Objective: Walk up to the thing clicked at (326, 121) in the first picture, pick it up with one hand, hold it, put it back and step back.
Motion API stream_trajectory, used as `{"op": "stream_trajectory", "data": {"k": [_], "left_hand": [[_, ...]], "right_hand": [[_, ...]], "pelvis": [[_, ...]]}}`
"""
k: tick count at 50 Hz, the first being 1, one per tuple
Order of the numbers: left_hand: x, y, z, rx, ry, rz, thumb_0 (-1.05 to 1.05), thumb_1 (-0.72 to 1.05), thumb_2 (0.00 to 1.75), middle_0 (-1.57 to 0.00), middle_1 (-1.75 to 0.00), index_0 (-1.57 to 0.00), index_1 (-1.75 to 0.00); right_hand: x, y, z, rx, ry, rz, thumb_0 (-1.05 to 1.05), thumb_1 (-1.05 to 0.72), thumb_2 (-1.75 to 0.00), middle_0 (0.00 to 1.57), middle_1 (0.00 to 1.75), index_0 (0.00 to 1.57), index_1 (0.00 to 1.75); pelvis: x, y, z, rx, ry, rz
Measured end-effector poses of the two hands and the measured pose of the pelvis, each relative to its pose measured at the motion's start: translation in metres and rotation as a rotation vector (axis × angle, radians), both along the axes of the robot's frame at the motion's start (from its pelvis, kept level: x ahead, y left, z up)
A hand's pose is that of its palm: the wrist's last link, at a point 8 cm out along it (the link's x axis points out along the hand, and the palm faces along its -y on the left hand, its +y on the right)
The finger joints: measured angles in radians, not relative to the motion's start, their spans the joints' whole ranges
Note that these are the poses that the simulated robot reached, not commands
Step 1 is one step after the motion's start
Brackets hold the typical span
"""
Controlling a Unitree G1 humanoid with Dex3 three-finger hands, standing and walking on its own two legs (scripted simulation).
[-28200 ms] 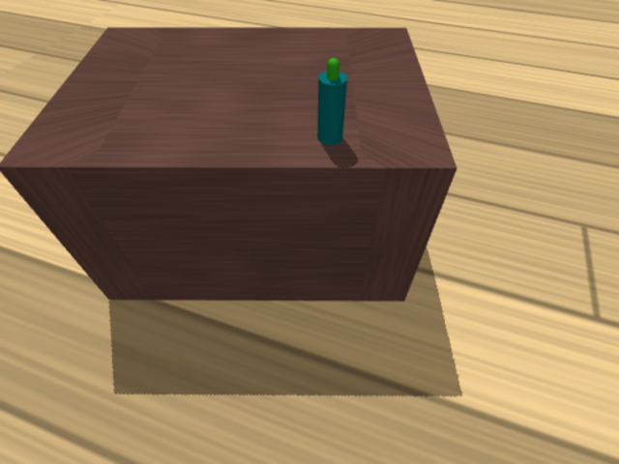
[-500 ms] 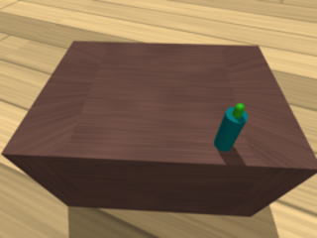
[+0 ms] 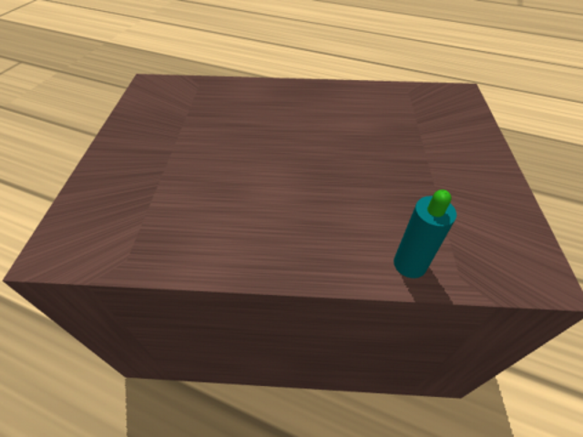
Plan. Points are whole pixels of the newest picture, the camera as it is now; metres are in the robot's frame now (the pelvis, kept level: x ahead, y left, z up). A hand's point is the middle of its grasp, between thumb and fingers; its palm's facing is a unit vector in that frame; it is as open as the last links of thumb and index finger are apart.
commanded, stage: stand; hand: right
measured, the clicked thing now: (425, 232) +0.43 -0.22 -0.03
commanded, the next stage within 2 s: step back in 0.50 s
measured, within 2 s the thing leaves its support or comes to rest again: neither
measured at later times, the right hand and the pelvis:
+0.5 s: hand out of the picture +0.07 -0.25 -0.16, palm faces -0.05 +0.93 -0.35, open 7.3 cm; pelvis +0.00 +0.00 +0.00, yaw +0 degrees
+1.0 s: hand out of the picture -0.02 -0.21 -0.16, palm faces -0.04 +0.90 -0.43, open 7.3 cm; pelvis -0.07 +0.06 -0.02, yaw +0 degrees
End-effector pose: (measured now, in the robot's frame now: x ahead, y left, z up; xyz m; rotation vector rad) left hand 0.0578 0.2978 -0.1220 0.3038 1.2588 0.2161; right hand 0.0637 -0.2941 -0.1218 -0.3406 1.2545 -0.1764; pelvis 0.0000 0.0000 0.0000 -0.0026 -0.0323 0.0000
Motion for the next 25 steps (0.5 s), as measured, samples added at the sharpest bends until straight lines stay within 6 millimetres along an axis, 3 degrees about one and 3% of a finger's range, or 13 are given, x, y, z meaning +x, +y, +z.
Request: {"op": "stream_trajectory", "data": {"k": [25], "left_hand": [[0.0016, 0.0004, 0.0002, -0.001, -0.011, -0.005, 0.01, 0.91, 0.9, -0.2, -0.3, -0.21, -0.3]], "right_hand": [[0.0011, -0.0005, 0.0014, -0.004, -0.008, 0.0, 0.0, -0.91, -0.9, 0.21, 0.3, 0.21, 0.3]], "pelvis": [[-0.0011, 0.0004, -0.0001, -0.001, -0.002, 0.001]]}}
